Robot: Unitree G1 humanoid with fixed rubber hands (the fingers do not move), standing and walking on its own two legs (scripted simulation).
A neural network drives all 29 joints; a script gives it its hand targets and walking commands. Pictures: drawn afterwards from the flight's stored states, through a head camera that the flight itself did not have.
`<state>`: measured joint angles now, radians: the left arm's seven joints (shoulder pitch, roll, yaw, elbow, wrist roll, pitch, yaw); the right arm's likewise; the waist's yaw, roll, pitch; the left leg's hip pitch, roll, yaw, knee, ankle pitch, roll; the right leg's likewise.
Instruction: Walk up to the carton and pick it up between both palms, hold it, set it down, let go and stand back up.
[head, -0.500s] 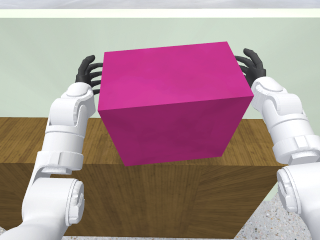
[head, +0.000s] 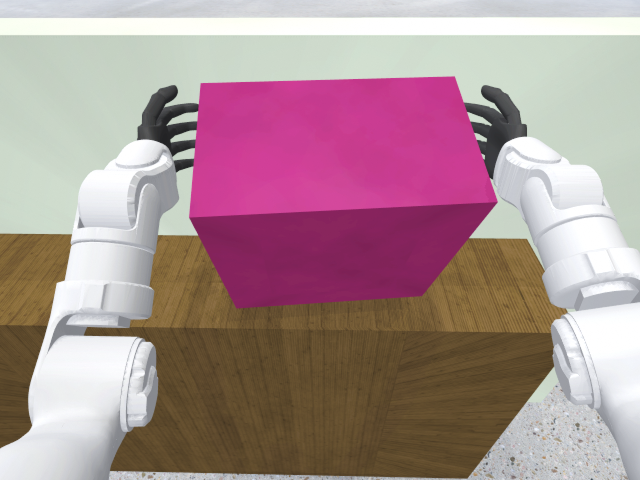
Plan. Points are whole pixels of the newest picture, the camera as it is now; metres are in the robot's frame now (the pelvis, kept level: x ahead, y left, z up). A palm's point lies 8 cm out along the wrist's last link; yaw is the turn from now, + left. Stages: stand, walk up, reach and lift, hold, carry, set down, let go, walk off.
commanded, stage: reach and lift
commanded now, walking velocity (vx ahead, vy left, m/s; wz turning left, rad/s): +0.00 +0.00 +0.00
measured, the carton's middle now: (330, 208) +0.45 +0.02 +0.15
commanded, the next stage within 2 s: hold in 0.98 s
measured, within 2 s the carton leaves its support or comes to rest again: neither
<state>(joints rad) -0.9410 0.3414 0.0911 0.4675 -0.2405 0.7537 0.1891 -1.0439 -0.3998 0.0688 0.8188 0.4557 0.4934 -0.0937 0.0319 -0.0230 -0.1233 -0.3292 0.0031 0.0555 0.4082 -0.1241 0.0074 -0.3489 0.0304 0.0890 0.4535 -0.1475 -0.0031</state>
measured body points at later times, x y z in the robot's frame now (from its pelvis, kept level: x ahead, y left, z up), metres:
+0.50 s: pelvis +0.00 +0.00 +0.00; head -0.04 +0.00 +0.45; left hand +0.39 +0.22 +0.28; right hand +0.43 -0.17 +0.28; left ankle +0.05 +0.12 -0.74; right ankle +0.05 -0.12 -0.74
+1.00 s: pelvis +0.00 +0.00 +0.00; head -0.04 +0.00 +0.45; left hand +0.39 +0.22 +0.29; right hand +0.43 -0.17 +0.28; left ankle +0.05 +0.12 -0.74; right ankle +0.05 -0.12 -0.74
